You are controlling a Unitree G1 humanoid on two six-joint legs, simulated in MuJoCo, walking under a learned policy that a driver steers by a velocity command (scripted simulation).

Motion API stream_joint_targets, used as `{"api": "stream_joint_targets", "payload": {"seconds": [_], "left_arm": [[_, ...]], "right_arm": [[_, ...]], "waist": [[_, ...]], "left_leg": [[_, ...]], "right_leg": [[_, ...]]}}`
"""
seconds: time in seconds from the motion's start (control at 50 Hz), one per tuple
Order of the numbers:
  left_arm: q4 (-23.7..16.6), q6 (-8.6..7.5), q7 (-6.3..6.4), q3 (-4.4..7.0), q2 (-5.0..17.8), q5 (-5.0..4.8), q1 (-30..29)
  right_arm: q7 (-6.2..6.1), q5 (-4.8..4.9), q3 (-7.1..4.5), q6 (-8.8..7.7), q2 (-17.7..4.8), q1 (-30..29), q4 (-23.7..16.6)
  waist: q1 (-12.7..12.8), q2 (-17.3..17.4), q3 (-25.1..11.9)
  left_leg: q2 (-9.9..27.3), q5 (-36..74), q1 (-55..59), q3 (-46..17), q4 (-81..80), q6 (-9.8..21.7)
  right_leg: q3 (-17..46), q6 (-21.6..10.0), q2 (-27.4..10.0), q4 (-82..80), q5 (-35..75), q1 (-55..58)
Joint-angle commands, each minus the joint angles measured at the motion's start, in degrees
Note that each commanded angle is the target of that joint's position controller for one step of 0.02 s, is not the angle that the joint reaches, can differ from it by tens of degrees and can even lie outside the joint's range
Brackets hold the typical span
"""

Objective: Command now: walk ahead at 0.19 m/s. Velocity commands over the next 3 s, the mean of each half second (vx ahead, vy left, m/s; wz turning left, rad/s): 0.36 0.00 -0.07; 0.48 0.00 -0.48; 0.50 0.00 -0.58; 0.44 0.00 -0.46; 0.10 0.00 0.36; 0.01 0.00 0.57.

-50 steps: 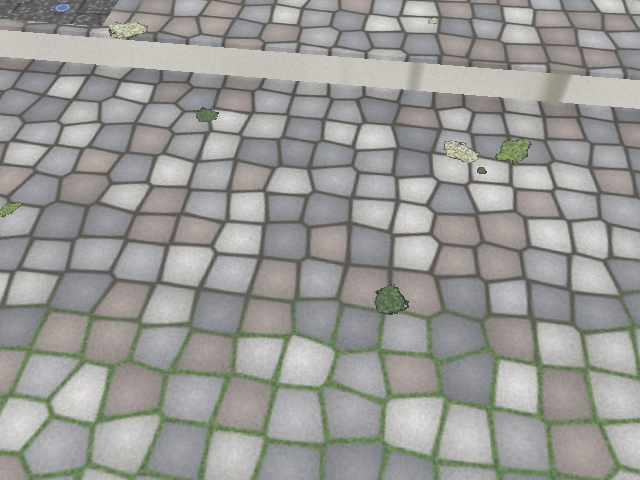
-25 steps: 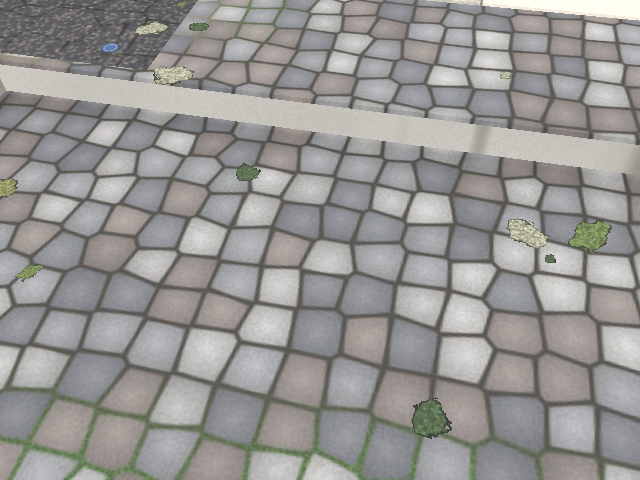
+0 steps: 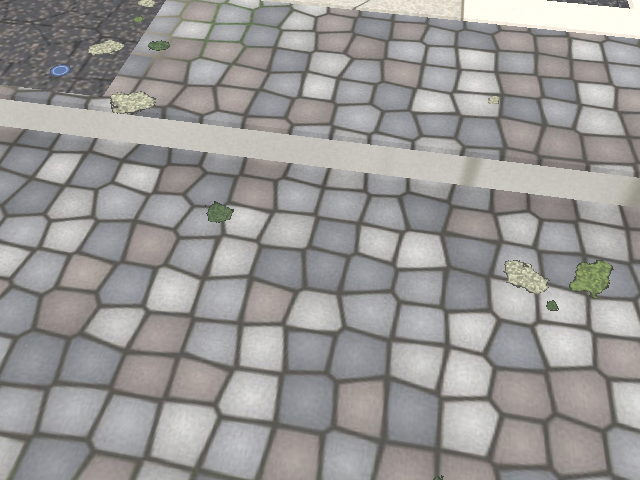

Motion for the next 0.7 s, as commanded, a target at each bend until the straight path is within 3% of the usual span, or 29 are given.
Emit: {"api": "stream_joint_targets", "payload": {"seconds": [0.02, 0.06, 0.08, 0.1, 0.12, 0.14, 0.16, 0.18, 0.2, 0.24, 0.32, 0.38, 0.42, 0.46, 0.48, 0.5, 0.52, 0.54, 0.56, 0.6, 0.64, 0.7], "left_arm": [[0.14, 0.23, -0.18, 1.29, 5.00, 0.67, 6.30], [0.45, -0.61, -0.41, 1.40, 5.15, 0.58, 6.76], [1.10, -1.18, -0.49, 1.26, 4.91, 0.51, 7.99], [1.74, -1.74, -0.34, 1.65, 6.93, 0.33, 9.52], [3.64, -2.15, -0.32, 2.77, 10.35, -0.34, 13.67], [3.71, -3.09, -0.47, 3.25, 11.70, -0.45, 15.03], [3.45, -4.22, -0.45, 2.72, 9.52, 0.54, 14.24], [2.97, -5.13, -0.67, 2.38, 7.92, 0.37, 12.72], [2.72, -5.68, -0.89, 2.33, 7.24, -0.43, 12.24], [2.86, -5.88, -1.05, 1.94, 5.76, -0.91, 12.18], [3.05, -5.43, -1.15, 2.62, 7.90, -0.63, 12.71], [3.79, -5.07, -1.50, 3.19, 9.08, -1.46, 14.47], [3.64, -4.77, -1.49, 3.41, 9.35, -2.08, 13.33], [2.72, -4.76, -1.44, 2.95, 7.83, -1.76, 10.83], [1.14, -4.93, -1.60, 2.01, 4.75, -0.95, 9.30], [-0.79, -5.86, -1.08, 0.67, -1.35, -1.59, 12.77], [-0.12, -6.32, -1.04, 2.10, 4.30, -2.46, 11.90], [-0.69, -6.43, -1.19, 2.84, 6.19, -3.16, 10.02], [-0.33, -6.15, -0.98, 2.89, 5.22, -3.08, 9.61], [-0.63, -5.28, -0.78, 3.22, 3.27, -2.36, 8.92], [-1.53, -4.33, -1.25, 3.17, 1.54, -2.43, 7.95], [-4.35, -3.54, -1.92, 3.08, 1.21, -1.97, 3.42]], "right_arm": [[-0.89, 1.53, -2.28, 0.24, -10.95, -3.62, -3.31], [-1.36, 2.15, -2.42, 0.69, -10.65, -2.91, -3.22], [-1.44, 2.47, -2.22, 0.66, -9.37, -3.17, -3.54], [-1.48, 2.67, -1.83, 0.41, -7.34, -4.06, -4.38], [-1.48, 2.90, -1.53, -0.32, -5.25, -5.87, -5.87], [-1.35, 2.57, -1.68, -1.24, -5.97, -8.04, -6.76], [-0.93, 2.54, -2.58, -1.85, -8.10, -7.80, -6.53], [-0.47, 2.63, -2.91, -2.20, -8.08, -5.73, -5.39], [-0.12, 2.53, -2.99, -2.48, -7.62, -5.29, -4.88], [0.29, 2.39, -2.90, -2.84, -6.20, -7.61, -5.17], [0.94, 2.41, -1.79, -2.43, -3.67, -12.29, -6.04], [1.19, 2.78, -1.79, -2.40, -5.44, -13.29, -6.58], [1.12, 2.89, -2.41, -2.63, -7.34, -9.64, -5.72], [0.16, 2.83, -4.28, -2.62, -10.87, 2.06, -2.37], [-0.59, 2.06, -5.72, -2.70, -15.29, 11.86, -0.71], [-0.40, 1.53, -6.58, -2.17, -19.74, 16.63, 0.45], [-0.14, 1.14, -5.13, -2.73, -14.89, 14.29, -0.08], [0.00, 1.36, -4.01, -3.22, -11.35, 9.38, -1.24], [0.30, 1.39, -3.27, -3.61, -8.93, 5.29, -2.09], [0.57, 0.88, -2.53, -3.94, -5.97, 2.36, -1.79], [0.12, 0.46, -2.59, -3.94, -5.64, 3.67, -0.75], [-0.88, 0.03, -3.11, -3.90, -7.79, 5.29, -0.10]], "waist": [[2.84, 9.28, -5.61], [3.46, 8.56, -2.41], [3.93, 5.88, -0.79], [3.94, 0.09, 0.64], [4.58, -10.41, 2.34], [6.28, -15.44, 4.49], [5.49, -12.69, 4.27], [3.82, -9.30, 2.60], [3.45, -7.09, 1.53], [3.51, -5.16, 0.56], [4.60, -6.06, 0.85], [4.62, -6.35, 1.93], [1.95, -5.98, 1.40], [-3.81, -4.32, -3.21], [-7.92, 3.68, -10.23], [-6.91, 20.81, -16.40], [-6.43, 14.68, -12.96], [-4.69, 12.17, -7.10], [-2.79, 9.71, -4.21], [-0.53, 8.87, -0.73], [0.21, 8.29, -0.18], [0.41, 5.23, 1.35]], "left_leg": [[13.51, -25.25, -5.74, -13.19, -13.66, 6.30], [13.87, -32.28, -5.64, -15.57, -13.22, 5.22], [12.48, -31.49, -6.27, -14.56, -10.07, 4.39], [8.94, -27.95, -8.87, -10.12, -3.48, 2.65], [1.49, -23.16, -15.06, -0.34, 8.26, -0.62], [-0.35, -19.65, -22.09, 0.05, 18.62, -0.94], [2.02, -20.16, -26.20, -3.90, 26.21, -0.54], [3.41, -18.04, -27.63, -5.36, 29.21, -0.13], [4.65, -15.39, -29.16, -5.71, 29.77, -0.04], [6.23, -9.81, -27.19, -4.91, 26.00, -0.85], [4.50, -4.00, -14.73, -0.98, 13.57, -2.65], [3.50, -3.22, -7.83, -0.58, 7.87, -2.79], [3.30, -0.97, -0.79, -1.24, 4.22, -2.13], [3.73, -1.84, 15.44, -2.43, 2.79, -0.47], [13.89, -5.07, 29.18, -13.47, 1.38, 2.63], [26.93, -17.91, 39.69, -35.80, -7.44, 9.55], [26.58, -25.08, 34.03, -39.77, -9.91, 10.01], [24.93, -23.64, 28.00, -32.22, -10.47, 7.72], [22.32, -18.39, 22.51, -25.64, -11.70, 6.01], [18.82, -7.46, 15.43, -15.22, -13.79, 4.10], [17.82, 0.17, 13.78, -9.78, -14.58, 4.04], [18.72, 6.71, 13.77, -5.45, -16.03, 5.48]], "right_leg": [[-4.24, -1.56, 2.60, -3.75, 3.26, 13.33], [-4.11, -3.98, 2.22, -6.56, -2.13, 12.05], [-2.27, -5.89, 0.97, -11.18, -4.32, 12.37], [3.85, -8.81, -3.15, -17.69, -10.44, 12.62], [14.77, -12.72, -8.40, -26.37, -23.04, 14.28], [26.88, -15.61, -15.11, -32.84, -24.44, 18.38], [27.95, -15.70, -16.34, -31.91, -18.03, 20.86], [24.65, -14.39, -14.72, -30.44, -12.84, 23.21], [21.91, -13.25, -13.85, -29.85, -8.65, 25.64], [15.90, -11.61, -11.83, -30.50, -0.93, 25.88], [7.34, -10.96, -8.23, -31.43, 4.42, 18.34], [8.27, -11.71, -8.91, -30.08, 4.66, 15.07], [9.17, -10.75, -9.18, -27.74, 4.72, 13.10], [6.53, -8.11, -5.92, -17.63, 12.35, 7.35], [1.69, -5.24, -1.10, 0.66, 7.20, -1.22], [-2.52, -2.54, 5.76, 19.57, -13.80, -17.17], [4.54, -3.08, 2.90, 30.32, -15.20, -20.75], [5.17, -4.48, 0.61, 32.91, -9.93, -23.05], [4.43, -4.89, -1.32, 32.44, -4.85, -21.28], [4.35, -5.37, -3.68, 28.50, 1.54, -17.65], [3.69, -5.45, -4.14, 26.33, 4.08, -16.82], [4.13, -4.23, -3.94, 20.69, 9.03, -20.40]]}}
Next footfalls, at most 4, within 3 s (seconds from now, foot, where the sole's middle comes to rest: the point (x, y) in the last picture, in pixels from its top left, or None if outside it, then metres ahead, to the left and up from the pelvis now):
0.08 right None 0.07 -0.13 -0.77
0.46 left None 0.27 0.14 -0.77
0.98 right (402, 451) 0.54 -0.15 -0.77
1.48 left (371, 311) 0.89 -0.11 -0.77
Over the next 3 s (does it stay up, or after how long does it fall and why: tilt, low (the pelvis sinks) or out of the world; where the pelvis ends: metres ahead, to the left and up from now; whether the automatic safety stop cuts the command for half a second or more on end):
stays up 0.93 -0.36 0.00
